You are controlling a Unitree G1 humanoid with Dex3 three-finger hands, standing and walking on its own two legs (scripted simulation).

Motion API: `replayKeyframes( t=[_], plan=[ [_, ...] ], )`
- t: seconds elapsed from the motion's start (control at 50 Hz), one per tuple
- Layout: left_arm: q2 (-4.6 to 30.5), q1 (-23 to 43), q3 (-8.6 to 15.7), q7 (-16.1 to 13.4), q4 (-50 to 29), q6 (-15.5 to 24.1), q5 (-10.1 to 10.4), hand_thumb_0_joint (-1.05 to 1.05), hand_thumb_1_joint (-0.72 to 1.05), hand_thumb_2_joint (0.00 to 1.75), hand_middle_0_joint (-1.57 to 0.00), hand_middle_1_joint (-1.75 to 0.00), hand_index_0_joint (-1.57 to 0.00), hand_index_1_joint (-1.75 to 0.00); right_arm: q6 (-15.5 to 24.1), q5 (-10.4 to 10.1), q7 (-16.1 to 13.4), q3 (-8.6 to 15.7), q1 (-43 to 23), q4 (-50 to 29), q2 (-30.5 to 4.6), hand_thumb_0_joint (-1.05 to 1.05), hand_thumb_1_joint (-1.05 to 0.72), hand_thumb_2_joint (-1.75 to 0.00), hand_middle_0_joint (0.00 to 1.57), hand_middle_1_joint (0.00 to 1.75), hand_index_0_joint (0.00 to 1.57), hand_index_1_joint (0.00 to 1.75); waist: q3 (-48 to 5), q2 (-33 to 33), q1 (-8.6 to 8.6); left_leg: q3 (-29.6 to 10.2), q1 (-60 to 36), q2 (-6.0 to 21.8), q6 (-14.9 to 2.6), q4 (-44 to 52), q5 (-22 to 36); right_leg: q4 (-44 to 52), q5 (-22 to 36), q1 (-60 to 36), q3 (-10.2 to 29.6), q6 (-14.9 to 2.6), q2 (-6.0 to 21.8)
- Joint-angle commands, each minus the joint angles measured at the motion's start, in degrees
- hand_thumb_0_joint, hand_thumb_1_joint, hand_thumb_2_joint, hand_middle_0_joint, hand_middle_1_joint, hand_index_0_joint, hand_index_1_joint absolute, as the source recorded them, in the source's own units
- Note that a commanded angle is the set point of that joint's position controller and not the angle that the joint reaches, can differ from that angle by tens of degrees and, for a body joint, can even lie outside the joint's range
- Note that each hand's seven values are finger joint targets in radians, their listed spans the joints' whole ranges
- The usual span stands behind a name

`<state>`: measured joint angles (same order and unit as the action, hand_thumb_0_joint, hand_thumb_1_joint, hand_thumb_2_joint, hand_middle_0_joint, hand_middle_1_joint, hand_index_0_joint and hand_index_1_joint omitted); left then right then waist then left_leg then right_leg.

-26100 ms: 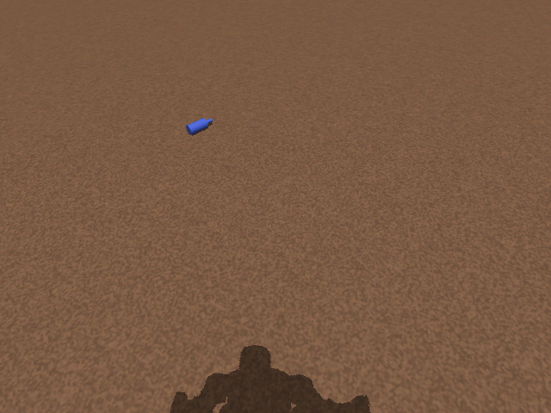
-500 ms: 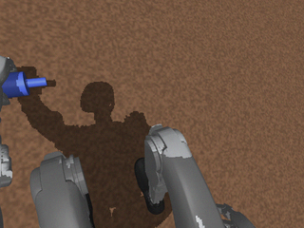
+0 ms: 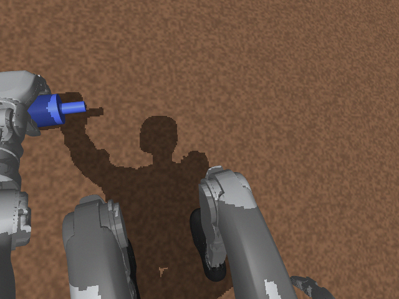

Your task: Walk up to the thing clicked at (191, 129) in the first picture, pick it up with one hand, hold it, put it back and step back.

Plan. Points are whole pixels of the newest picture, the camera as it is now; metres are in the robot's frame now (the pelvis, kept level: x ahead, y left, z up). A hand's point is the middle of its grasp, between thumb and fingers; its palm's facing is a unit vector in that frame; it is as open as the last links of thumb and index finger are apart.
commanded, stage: lift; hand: left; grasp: from above
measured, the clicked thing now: (41, 111) +0.52 +0.25 -0.17
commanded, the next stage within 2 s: hold in 1.46 s
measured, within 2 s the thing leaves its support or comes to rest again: neither
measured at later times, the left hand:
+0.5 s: hand out of the picture +0.42 +0.29 +0.01, palm faces -0.45 -0.09 -0.89, open 9.1 cm
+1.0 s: hand out of the picture +0.36 +0.27 +0.21, palm faces -0.44 -0.11 -0.89, open 9.1 cm
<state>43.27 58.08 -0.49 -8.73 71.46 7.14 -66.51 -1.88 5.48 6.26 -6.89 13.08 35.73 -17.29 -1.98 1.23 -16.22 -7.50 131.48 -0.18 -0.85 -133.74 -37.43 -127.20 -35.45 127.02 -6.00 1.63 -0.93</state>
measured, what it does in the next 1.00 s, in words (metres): rises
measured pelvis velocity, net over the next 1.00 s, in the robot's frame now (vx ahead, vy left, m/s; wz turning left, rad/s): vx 0.03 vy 0.00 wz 0.11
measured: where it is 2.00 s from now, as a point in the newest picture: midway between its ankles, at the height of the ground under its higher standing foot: (170, 272)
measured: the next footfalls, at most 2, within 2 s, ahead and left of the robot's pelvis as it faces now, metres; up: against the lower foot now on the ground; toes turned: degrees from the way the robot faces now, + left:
none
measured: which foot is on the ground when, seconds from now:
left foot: down 0.00-1.00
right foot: down 0.00-1.00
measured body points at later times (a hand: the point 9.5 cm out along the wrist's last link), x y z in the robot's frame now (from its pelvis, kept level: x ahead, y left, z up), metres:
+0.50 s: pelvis +0.00 +0.01 +0.11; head +0.18 +0.06 +0.51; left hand +0.44 +0.29 +0.06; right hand +0.12 -0.26 -0.01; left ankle +0.08 +0.12 -0.32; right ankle +0.12 -0.12 -0.32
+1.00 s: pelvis +0.03 +0.00 +0.29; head +0.12 +0.03 +0.73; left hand +0.38 +0.28 +0.26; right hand +0.15 -0.25 +0.17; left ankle +0.08 +0.12 -0.32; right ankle +0.11 -0.12 -0.32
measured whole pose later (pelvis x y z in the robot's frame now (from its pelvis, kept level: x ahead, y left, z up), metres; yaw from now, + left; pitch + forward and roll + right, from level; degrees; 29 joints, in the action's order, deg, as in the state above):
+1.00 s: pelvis +0.03 +0.00 +0.29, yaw +6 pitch +20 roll -3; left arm 26.8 23.8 -8.5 -5.6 47.7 2.9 -57.8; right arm -0.7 -3.0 -3.6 0.8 13.8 40.6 -13.6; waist -9.9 2.4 -5.3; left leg -1.6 67.2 1.1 -0.9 -77.0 -29.7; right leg -73.5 -27.7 65.7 -0.8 1.2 -1.1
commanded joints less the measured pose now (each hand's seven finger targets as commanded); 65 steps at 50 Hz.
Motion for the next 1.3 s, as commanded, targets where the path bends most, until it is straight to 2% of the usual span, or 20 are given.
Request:
replayKeyframes(
  t=[0.0, 0.12, 0.22, 0.4, 0.46, 0.52, 0.54, 0.6, 0.62, 0.72, 0.8, 0.82, 0.84, 1.02, 1.06, 1.08, 1.1, 1.16, 1.18, 1.28],
  plan=[
    [15.25, 19.07, 3.12, -0.10, -14.98, -0.80, 1.29, 0.00, 0.86, 0.46, -1.16, -0.42, -1.18, -0.39, -1.01, -0.82, -1.40, 6.27, 11.91, -1.30, -14.99, 0.00, -0.91, -0.91, 0.20, 0.30, 0.20, 0.30, -46.05, 20.69, 1.12, 4.59, -34.22, -0.86, -0.16, 16.88, 12.21, 14.29, 10.98, -23.82, -2.26, -5.07, -1.67],
    [11.90, 14.70, 2.78, 2.32, -21.71, -0.38, 3.50, 0.00, 0.82, 0.47, -1.13, -0.41, -1.16, -0.38, -2.02, -2.38, -2.46, 8.47, 11.21, -2.03, -14.28, 0.00, -0.91, -0.91, 0.20, 0.30, 0.20, 0.30, -45.16, 19.05, 3.05, 4.04, -37.81, -1.16, -0.28, 21.87, 8.43, 17.98, 7.43, -22.34, -1.06, -5.41, -0.98],
    [9.88, 10.41, 2.16, 3.89, -26.70, 0.18, 5.48, 0.00, 0.81, 0.47, -1.12, -0.43, -1.15, -0.40, -2.30, -3.31, -3.29, 9.33, 10.01, -3.06, -12.76, 0.00, -0.91, -0.91, 0.20, 0.30, 0.20, 0.30, -45.31, 16.07, 4.49, 4.33, -39.63, -0.87, -1.01, 26.63, 4.60, 22.10, 5.46, -26.54, 0.01, -4.81, -1.06],
    [5.95, 4.16, 0.87, 4.54, -33.90, 0.13, 7.84, 0.00, 0.88, 0.45, -1.14, -0.43, -1.18, -0.40, -1.81, -5.32, -5.24, 10.48, 7.48, -2.75, -11.01, 0.00, -0.90, -0.90, 0.20, 0.30, 0.20, 0.30, -47.62, 15.16, 6.95, 1.36, -52.62, 0.21, -0.70, 37.48, 7.06, 26.95, 9.35, -33.50, 0.17, -3.65, -0.95],
    [3.93, -0.47, 0.28, 3.89, -33.88, -0.80, 8.30, 0.00, 0.88, 0.47, -1.16, -0.43, -1.19, -0.40, -1.61, -5.68, -5.68, 10.55, 6.40, -2.52, -9.93, 0.00, -0.90, -0.90, 0.20, 0.30, 0.20, 0.30, -43.52, 12.68, 7.13, 2.00, -53.39, 0.31, -0.91, 40.58, 6.46, 30.90, 9.14, -37.16, 0.50, -3.31, -0.91],
    [4.32, -1.64, 0.84, 3.61, -35.96, -1.79, 8.35, 0.00, 0.87, 0.43, -1.16, -0.38, -1.18, -0.36, -1.45, -6.10, -6.34, 10.90, 5.13, -2.61, -9.39, 0.00, -0.90, -0.90, 0.20, 0.30, 0.20, 0.30, -42.81, 11.72, 7.81, 2.63, -56.22, 0.35, -1.03, 44.56, 4.26, 35.13, 7.75, -41.78, 1.19, -3.08, -1.01],
    [3.24, -2.40, 0.00, 3.64, -37.04, -2.09, 8.53, 0.00, 0.86, 0.44, -1.16, -0.40, -1.18, -0.38, -1.33, -6.25, -6.55, 10.86, 4.78, -2.85, -8.82, 0.00, -0.90, -0.90, 0.20, 0.30, 0.20, 0.30, -43.50, 11.55, 8.02, 3.35, -57.42, 0.21, -1.11, 45.57, 4.14, 37.09, 7.72, -44.52, 1.50, -3.05, -1.32],
    [1.92, -6.91, -0.08, 3.61, -38.54, -3.17, 9.07, 0.00, 0.86, 0.45, -1.15, -0.42, -1.18, -0.39, -1.07, -6.68, -7.24, 10.95, 4.03, -2.49, -7.65, 0.00, -0.90, -0.90, 0.20, 0.30, 0.20, 0.30, -42.65, 7.92, 8.36, 4.47, -60.30, -0.12, -1.34, 48.38, 6.85, 42.41, 9.13, -50.99, 2.31, -2.88, -1.27],
    [2.67, -8.53, 0.69, 3.64, -38.48, -3.44, 9.46, 0.00, 0.85, 0.46, -1.16, -0.39, -1.18, -0.37, -0.97, -6.90, -7.55, 10.94, 3.42, -2.60, -7.52, 0.00, -0.90, -0.90, 0.20, 0.30, 0.20, 0.30, -41.80, 7.30, 9.01, 4.20, -61.67, -0.05, -1.26, 50.34, 6.40, 43.68, 8.63, -52.45, 2.35, -2.84, -1.31],
    [0.16, -12.54, -0.43, 3.08, -39.89, -3.74, 9.66, 0.00, 0.84, 0.50, -1.17, -0.38, -1.18, -0.37, 0.11, -7.54, -9.18, 10.59, 2.09, -2.09, -5.95, 0.00, -0.90, -0.90, 0.20, 0.30, 0.20, 0.30, -36.46, 5.16, 9.08, 4.97, -66.52, -0.29, -1.36, 57.17, 4.54, 52.21, 6.71, -60.40, 3.98, -2.72, -1.48],
    [-2.26, -14.72, -1.90, 2.14, -37.42, -4.08, 8.97, 0.00, 0.82, 0.48, -1.16, -0.38, -1.17, -0.37, 1.38, -7.89, -10.24, 10.38, 2.25, -0.74, -5.34, 0.00, -0.90, -0.90, 0.20, 0.30, 0.20, 0.30, -31.46, 4.65, 9.46, 4.55, -72.63, -0.08, -0.86, 63.04, 6.08, 57.67, 7.29, -64.40, 4.63, -2.84, -1.67],
    [-1.05, -14.72, -0.69, 1.63, -37.51, -4.11, 8.95, 0.00, 0.81, 0.51, -1.16, -0.37, -1.16, -0.37, 1.63, -8.09, -10.34, 10.55, 2.05, -0.64, -5.36, 0.00, -0.89, -0.90, 0.20, 0.30, 0.20, 0.30, -30.78, 4.62, 10.12, 4.23, -73.88, -0.02, -0.72, 64.76, 5.87, 58.92, 6.89, -65.79, 4.76, -2.84, -1.60],
    [-2.44, -14.67, -2.07, 1.43, -36.74, -4.05, 8.61, 0.00, 0.82, 0.49, -1.16, -0.38, -1.17, -0.37, 1.99, -8.11, -10.46, 10.42, 2.62, -0.29, -5.20, 0.00, -0.90, -0.90, 0.20, 0.30, 0.20, 0.30, -29.93, 4.76, 9.87, 4.36, -75.55, 0.02, -0.55, 66.09, 6.58, 60.23, 7.50, -66.88, 4.97, -2.90, -1.62],
    [-7.04, -15.94, -5.33, 0.19, -32.71, -4.14, 8.82, 0.00, 0.85, 0.53, -1.19, -0.42, -1.19, -0.42, 4.14, -8.12, -10.46, 10.94, 2.51, 0.57, -5.15, 0.00, -0.90, -0.90, 0.20, 0.30, 0.20, 0.30, -24.18, 4.40, 10.77, 4.35, -85.99, 0.21, -0.18, 77.14, 8.65, 70.79, 9.99, -76.48, 5.30, -2.71, -1.88],
    [-6.25, -16.64, -4.72, -0.27, -32.69, -4.16, 8.76, 0.00, 0.84, 0.54, -1.18, -0.41, -1.19, -0.41, 4.30, -8.09, -10.43, 11.04, 2.88, 0.88, -5.15, 0.00, -0.90, -0.90, 0.20, 0.30, 0.20, 0.30, -23.66, 4.20, 11.37, 4.72, -88.20, 0.17, -0.05, 79.02, 10.59, 72.83, 11.43, -79.06, 5.40, -2.71, -1.74],
    [-7.23, -16.20, -5.61, -0.40, -32.73, -4.14, 8.66, 0.00, 0.85, 0.54, -1.20, -0.40, -1.20, -0.40, 4.35, -8.12, -10.40, 11.06, 2.94, 0.79, -5.08, 0.00, -0.90, -0.90, 0.20, 0.30, 0.20, 0.30, -23.67, 3.94, 11.30, 4.83, -89.73, 0.18, -0.04, 79.94, 11.57, 73.79, 12.27, -80.06, 5.36, -2.81, -1.76],
    [-6.49, -16.05, -4.87, -0.61, -32.81, -4.26, 8.38, 0.00, 0.85, 0.55, -1.18, -0.43, -1.19, -0.42, 4.40, -8.06, -10.42, 11.21, 3.43, 1.22, -5.21, 0.00, -0.90, -0.90, 0.20, 0.30, 0.20, 0.30, -24.03, 4.89, 11.54, 4.86, -91.42, 0.30, 0.23, 80.64, 13.99, 74.27, 14.13, -80.93, 5.53, -2.88, -1.70],
    [-7.72, -16.98, -5.71, -1.06, -32.89, -4.71, 8.35, 0.00, 0.84, 0.54, -1.17, -0.43, -1.18, -0.43, 4.27, -8.06, -10.34, 11.41, 3.99, 1.54, -5.20, 0.00, -0.90, -0.90, 0.20, 0.30, 0.20, 0.30, -24.36, 3.91, 11.69, 5.24, -95.58, 0.39, 0.41, 82.54, 20.02, 76.61, 18.90, -84.86, 5.45, -2.96, -1.81],
    [-6.67, -17.28, -4.86, -1.33, -32.31, -4.94, 8.00, 0.00, 0.81, 0.56, -1.15, -0.45, -1.16, -0.45, 4.16, -8.00, -10.32, 11.51, 4.19, 1.60, -5.33, 0.00, -0.90, -0.90, 0.20, 0.30, 0.20, 0.30, -24.20, 3.47, 11.72, 5.49, -95.84, 0.13, 0.34, 82.78, 21.67, 77.34, 20.23, -86.22, 5.71, -2.90, -1.68],
    [-7.70, -19.95, -5.02, -1.24, -31.44, -5.81, 8.15, 0.00, 0.82, 0.59, -1.18, -0.42, -1.17, -0.43, 3.63, -7.92, -10.12, 11.70, 4.11, 1.59, -5.10, 0.00, -0.90, -0.90, 0.20, 0.30, 0.20, 0.30, -22.59, 2.30, 12.42, 6.20, -99.60, -0.11, 0.25, 86.11, 26.07, 81.00, 24.06, -91.21, 6.08, -2.86, -1.54]
  ],
)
